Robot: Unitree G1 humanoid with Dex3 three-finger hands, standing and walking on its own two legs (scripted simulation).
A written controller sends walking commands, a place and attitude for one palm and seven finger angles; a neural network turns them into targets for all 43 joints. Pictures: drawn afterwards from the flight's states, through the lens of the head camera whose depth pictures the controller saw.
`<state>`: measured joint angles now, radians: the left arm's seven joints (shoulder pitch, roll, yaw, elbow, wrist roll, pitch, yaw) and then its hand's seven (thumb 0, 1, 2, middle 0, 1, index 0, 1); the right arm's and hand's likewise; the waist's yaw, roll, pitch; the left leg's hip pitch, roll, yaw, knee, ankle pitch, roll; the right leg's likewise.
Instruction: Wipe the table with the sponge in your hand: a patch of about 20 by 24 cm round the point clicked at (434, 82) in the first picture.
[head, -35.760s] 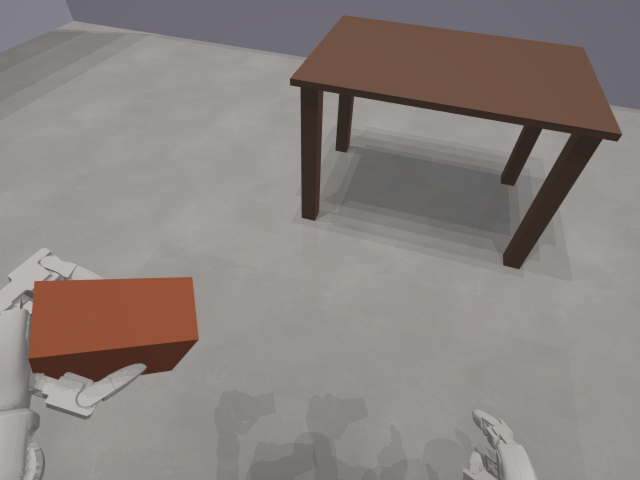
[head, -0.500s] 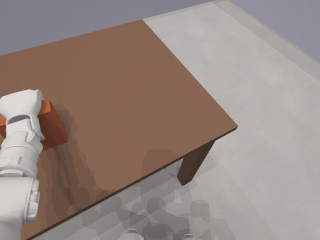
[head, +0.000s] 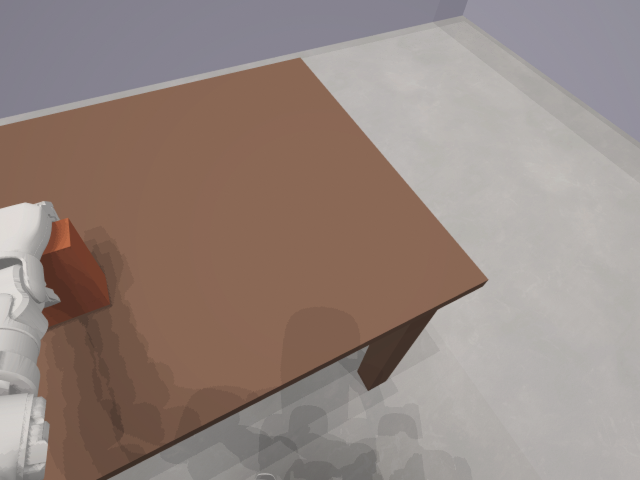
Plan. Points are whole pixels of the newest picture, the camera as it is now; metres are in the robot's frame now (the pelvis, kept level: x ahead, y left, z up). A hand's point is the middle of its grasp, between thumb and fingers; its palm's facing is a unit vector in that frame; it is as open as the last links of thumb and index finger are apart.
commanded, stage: wipe back along the first lane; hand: left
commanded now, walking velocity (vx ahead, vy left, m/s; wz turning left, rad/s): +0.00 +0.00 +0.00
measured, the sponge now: (48, 288) +0.36 +0.39 -0.03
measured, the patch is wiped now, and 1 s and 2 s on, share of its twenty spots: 0.95 0.95 0.95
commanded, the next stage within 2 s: lift the sponge slowly off the table in 1.74 s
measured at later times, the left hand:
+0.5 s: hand (16, 289) +0.33 +0.39 +0.02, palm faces -0.09 -0.03 -1.00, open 10.4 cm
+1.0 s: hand (21, 325) +0.29 +0.37 +0.01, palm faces -0.06 -0.02 -1.00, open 10.4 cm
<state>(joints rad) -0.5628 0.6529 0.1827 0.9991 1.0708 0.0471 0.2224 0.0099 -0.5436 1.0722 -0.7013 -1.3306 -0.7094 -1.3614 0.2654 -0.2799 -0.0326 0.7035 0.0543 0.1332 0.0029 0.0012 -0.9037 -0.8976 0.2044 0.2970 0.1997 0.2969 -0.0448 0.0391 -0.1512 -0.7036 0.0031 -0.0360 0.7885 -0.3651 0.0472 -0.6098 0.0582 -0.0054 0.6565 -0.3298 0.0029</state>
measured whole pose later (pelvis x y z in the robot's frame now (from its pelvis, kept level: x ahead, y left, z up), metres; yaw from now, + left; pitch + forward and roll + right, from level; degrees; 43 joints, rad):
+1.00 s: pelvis +0.00 +0.02 +0.01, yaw +2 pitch +10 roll -4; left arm -0.18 0.48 0.01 0.52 0.99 0.25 0.26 -0.01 -0.50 1.06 -0.64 -1.38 -0.65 -1.41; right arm 0.17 -0.24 0.00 0.64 0.07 0.14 -0.01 0.00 -0.90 -0.90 0.20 0.30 0.20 0.30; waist 0.03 0.07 -0.14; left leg -0.57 -0.03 -0.04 0.76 -0.36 0.07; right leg -0.47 0.02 -0.01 0.63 -0.34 -0.01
